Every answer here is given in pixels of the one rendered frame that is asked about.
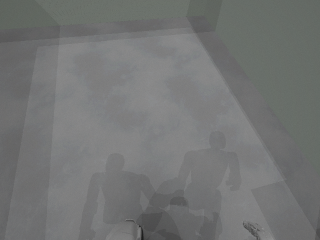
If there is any robot right hand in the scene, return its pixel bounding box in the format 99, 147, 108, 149
242, 220, 274, 240

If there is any robot left shin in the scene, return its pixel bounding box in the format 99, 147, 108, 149
125, 219, 136, 224

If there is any robot left thigh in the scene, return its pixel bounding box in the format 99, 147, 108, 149
105, 221, 142, 240

